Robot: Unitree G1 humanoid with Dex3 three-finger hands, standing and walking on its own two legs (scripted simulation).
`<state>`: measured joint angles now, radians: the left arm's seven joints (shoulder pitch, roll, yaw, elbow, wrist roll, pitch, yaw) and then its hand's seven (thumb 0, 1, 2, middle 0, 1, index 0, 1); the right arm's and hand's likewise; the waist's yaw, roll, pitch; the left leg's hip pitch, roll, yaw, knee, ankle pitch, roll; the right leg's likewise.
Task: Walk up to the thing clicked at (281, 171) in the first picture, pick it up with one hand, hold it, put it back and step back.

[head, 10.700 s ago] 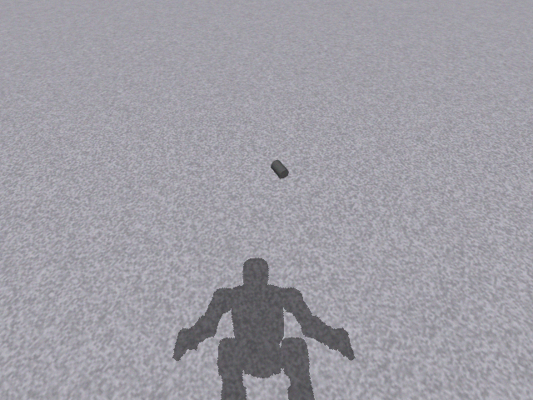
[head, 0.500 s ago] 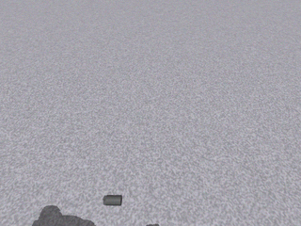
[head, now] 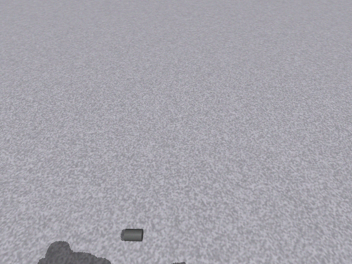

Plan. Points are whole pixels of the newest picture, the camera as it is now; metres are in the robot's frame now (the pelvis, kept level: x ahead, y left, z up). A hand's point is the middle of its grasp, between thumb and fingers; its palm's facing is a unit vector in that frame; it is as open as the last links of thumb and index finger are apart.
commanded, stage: stand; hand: left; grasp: from above
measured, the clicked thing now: (133, 234) +0.40 +0.25 -0.75
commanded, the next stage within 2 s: rise first in 0.48 s
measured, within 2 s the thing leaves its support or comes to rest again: neither
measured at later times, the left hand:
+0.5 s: hand out of the picture +0.07 +0.26 -0.16, palm faces -0.03 -0.94 -0.35, open 7.4 cm
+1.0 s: hand out of the picture +0.14 +0.26 -0.19, palm faces -0.10 -0.91 -0.39, open 12.1 cm
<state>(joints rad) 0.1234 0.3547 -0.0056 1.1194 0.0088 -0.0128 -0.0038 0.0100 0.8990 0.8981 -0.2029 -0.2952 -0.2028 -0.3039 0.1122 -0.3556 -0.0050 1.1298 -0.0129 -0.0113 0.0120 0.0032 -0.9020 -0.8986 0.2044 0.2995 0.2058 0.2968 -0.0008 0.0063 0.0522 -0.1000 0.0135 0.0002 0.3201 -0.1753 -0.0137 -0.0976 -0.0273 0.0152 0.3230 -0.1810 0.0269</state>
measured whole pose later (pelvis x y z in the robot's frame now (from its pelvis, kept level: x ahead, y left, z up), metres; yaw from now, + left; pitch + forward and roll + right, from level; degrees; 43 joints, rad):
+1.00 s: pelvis -0.01 +0.00 -0.04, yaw +0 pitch +10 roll -1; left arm 0.01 0.34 0.14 0.92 0.18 0.10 -0.03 0.01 -0.13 0.89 -0.17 -0.91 -0.18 -0.91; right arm 0.24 -0.25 -0.04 0.69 0.02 -0.06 0.00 0.01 -0.90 -0.90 0.20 0.30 0.21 0.30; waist -0.03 0.01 -0.05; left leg -0.60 0.02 -0.01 0.80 -0.38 -0.01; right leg -0.58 -0.02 0.01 0.78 -0.37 0.03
